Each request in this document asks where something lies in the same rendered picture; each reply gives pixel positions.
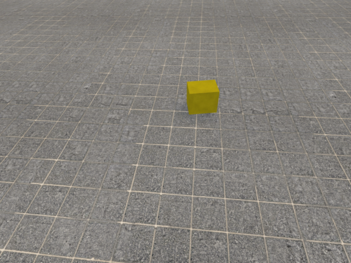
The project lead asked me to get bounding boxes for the carton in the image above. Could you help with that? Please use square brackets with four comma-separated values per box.
[186, 79, 219, 115]

